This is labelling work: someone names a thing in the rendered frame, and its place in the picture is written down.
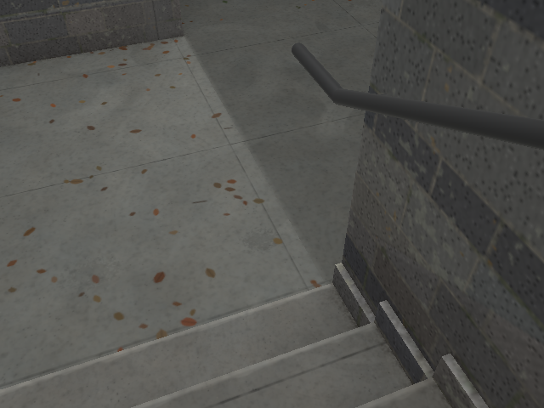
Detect stairs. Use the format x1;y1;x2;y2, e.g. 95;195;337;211
0;283;452;408

